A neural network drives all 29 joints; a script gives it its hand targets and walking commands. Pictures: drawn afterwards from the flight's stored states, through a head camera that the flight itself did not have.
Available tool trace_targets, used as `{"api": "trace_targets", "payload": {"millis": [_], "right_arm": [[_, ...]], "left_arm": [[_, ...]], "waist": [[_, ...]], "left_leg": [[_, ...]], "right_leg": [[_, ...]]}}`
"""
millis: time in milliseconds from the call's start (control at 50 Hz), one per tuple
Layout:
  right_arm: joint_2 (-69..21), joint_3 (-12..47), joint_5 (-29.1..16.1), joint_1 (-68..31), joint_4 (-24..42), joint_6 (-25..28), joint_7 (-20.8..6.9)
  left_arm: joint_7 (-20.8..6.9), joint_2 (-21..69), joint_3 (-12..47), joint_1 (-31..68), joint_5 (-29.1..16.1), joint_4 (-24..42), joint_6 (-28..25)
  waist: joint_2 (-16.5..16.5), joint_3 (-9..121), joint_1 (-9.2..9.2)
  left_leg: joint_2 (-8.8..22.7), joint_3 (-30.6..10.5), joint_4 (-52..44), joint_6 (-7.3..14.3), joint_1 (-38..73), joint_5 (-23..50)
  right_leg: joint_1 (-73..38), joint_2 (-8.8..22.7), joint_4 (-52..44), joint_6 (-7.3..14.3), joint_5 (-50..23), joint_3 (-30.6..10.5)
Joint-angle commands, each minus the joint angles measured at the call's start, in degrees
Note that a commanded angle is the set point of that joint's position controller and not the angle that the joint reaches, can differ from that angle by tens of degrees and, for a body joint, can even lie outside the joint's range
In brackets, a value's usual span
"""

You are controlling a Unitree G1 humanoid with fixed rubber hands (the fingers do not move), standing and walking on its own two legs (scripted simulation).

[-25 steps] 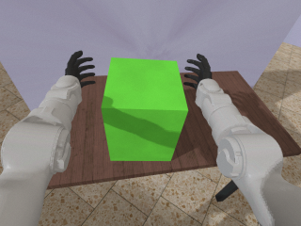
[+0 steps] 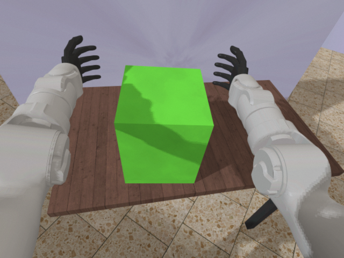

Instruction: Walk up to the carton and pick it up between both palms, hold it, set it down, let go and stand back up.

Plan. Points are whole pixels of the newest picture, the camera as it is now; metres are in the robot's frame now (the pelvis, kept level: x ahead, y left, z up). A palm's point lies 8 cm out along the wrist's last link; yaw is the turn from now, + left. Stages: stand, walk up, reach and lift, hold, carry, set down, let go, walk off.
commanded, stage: set down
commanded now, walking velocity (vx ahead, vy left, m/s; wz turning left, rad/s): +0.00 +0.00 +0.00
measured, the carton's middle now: (161, 127) +0.47 +0.03 +0.05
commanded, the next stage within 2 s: none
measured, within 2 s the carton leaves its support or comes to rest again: neither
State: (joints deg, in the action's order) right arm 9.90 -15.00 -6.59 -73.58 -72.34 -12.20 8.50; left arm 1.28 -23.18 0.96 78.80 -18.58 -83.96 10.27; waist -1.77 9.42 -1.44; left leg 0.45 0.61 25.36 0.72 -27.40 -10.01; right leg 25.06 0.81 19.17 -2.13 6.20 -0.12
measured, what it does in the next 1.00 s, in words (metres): stands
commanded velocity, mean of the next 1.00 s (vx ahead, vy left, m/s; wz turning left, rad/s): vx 0.00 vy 0.00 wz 0.00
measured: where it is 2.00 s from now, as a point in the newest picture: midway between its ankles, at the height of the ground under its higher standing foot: outside the picture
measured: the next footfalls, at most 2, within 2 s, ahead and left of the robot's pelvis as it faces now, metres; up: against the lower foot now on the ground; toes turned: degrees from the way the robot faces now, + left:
none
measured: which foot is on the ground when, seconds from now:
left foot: down 0.00-1.00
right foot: down 0.00-1.00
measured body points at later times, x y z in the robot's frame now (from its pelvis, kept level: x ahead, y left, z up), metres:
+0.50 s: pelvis -0.02 +0.00 +0.00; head +0.00 +0.02 +0.45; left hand +0.44 +0.24 +0.15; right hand +0.43 -0.17 +0.14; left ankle +0.01 +0.10 -0.74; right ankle +0.02 -0.15 -0.74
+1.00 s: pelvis -0.01 +0.00 +0.00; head +0.01 +0.02 +0.45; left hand +0.41 +0.24 +0.09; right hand +0.39 -0.19 +0.08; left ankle +0.01 +0.10 -0.74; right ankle +0.02 -0.15 -0.74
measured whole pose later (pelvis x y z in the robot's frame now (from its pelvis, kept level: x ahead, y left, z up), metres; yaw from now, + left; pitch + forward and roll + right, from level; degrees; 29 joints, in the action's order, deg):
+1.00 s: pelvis -0.01 +0.00 +0.00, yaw +0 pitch +7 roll -1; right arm 9.9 -2.9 -12.3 -35.0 -46.3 -3.3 8.2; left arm -1.1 -21.4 1.0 41.8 -15.5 -55.2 1.1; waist -1.8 5.2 -0.8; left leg 0.5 0.6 25.4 0.7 -22.0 -9.9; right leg 19.8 0.8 19.5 -2.0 6.3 -0.1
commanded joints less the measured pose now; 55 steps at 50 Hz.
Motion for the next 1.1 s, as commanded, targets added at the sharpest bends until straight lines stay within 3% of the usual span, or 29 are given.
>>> {"api": "trace_targets", "payload": {"millis": [0,40,140,300,360,440,520,580,660,700,860,920,1080], "right_arm": [[15.48,6.44,-6.62,-25.73,8.8,0.29,-0.39],[15.44,7.63,-7.19,-24.38,10.04,0.5,-0.27],[14.44,8.51,-7.86,-19.9,10.25,1.59,0.23],[11.4,10.69,-9.73,-14.0,21.72,5.76,0.21],[11.32,11.52,-9.98,-13.46,23.57,6.08,-0.22],[10.8,11.44,-9.29,-12.46,23.09,5.47,-0.93],[9.73,11.42,-8.95,-8.4,22.48,5.68,-1.28],[9.03,12.73,-8.74,-4.74,21.08,5.93,-1.27],[7.63,14.42,-9.08,1.83,22.29,7.98,-0.97],[6.95,14.84,-9.28,2.85,24.01,9.06,-0.91],[5.19,16.88,-11.71,11.53,36.8,12.86,-1.29],[5.83,17.36,-12.27,15.61,36.75,11.95,-1.67],[6.16,16.04,-10.93,26.27,45.61,11.91,-1.04]], "left_arm": [[-0.56,-10.77,2.46,27.24,0.85,11.55,-1.06],[-0.78,-10.19,1.42,24.51,2.02,11.68,-0.61],[-1.54,-8.05,0.82,18.4,3.79,10.41,-0.64],[-1.36,-6.17,0.34,12.84,2.87,19.14,-4.82],[-1.22,-7.02,0.4,13.52,2.71,21.95,-6.14],[-0.78,-7.22,1.22,13.37,1.75,21.93,-7.1],[-0.62,-5.23,2.91,9.85,0.75,20.22,-8.03],[-1.27,-4.35,3.12,6.37,1.53,18.15,-8.55],[-2.48,-2.74,1.51,-1.56,3.59,18.64,-9.96],[-2.76,-2.8,0.97,-2.92,4.19,20.1,-10.88],[-2.12,-3.82,-1.75,-10.17,4.75,37.08,-13.14],[-2.4,-3.43,-2.07,-14.66,5.56,39.64,-11.28],[-3.36,-2.5,-3.52,-27.1,5.5,48.67,-7.84]], "waist": [[6.25,33.49,-1.89],[5.78,33.4,-1.2],[6.15,29.98,-1.57],[6.65,32.86,-0.1],[7.01,32.17,0.27],[7.31,29.26,0.51],[6.96,27.6,-0.4],[6.59,23.11,-0.45],[5.98,22.01,0.17],[6.54,21.71,0.85],[8.32,27.56,3.29],[8.95,24.02,3.6],[6.96,18.0,3.79]], "left_leg": [[0.57,1.65,0.97,-6.31,24.14,26.19],[0.44,1.83,0.78,-6.05,24.35,27.2],[0.23,1.48,0.24,-5.62,24.47,26.41],[0.12,1.5,1.12,-5.49,25.62,27.75],[0.1,1.5,0.83,-5.39,25.28,25.01],[0.45,0.65,-0.9,-4.75,22.48,14.29],[0.73,-0.52,-2.42,-4.12,20.85,6.96],[0.8,-0.8,-3.31,-3.6,19.76,4.05],[0.71,-0.3,-3.42,-3.61,20.97,7.84],[0.55,0.09,-3.3,-3.88,21.38,8.24],[0.29,0.75,-0.73,-5.04,26.67,18.65],[0.65,0.38,-1.01,-5.23,27.53,18.01],[0.53,0.33,-2.48,-4.79,26.34,16.63]], "right_leg": [[-12.17,-3.94,0.56,3.22,-12.47,4.75],[-14.58,-3.99,1.01,3.15,-14.85,4.51],[-16.03,-3.98,0.81,3.3,-14.2,4.31],[-16.75,-4.2,2.05,3.48,-13.81,4.3],[-15.28,-4.12,1.82,3.75,-10.33,4.22],[-11.82,-3.52,1.36,4.07,-1.82,4.28],[-10.76,-3.03,1.17,4.56,2.16,4.04],[-11.55,-2.7,0.95,4.68,3.97,3.59],[-14.88,-2.73,1.0,4.55,1.14,3.29],[-14.96,-2.86,0.88,4.42,1.88,3.17],[-15.83,-3.55,0.94,4.11,-4.11,3.08],[-14.24,-3.69,0.08,4.36,-2.29,3.0],[-17.08,-3.6,-0.62,4.24,-1.65,2.19]]}}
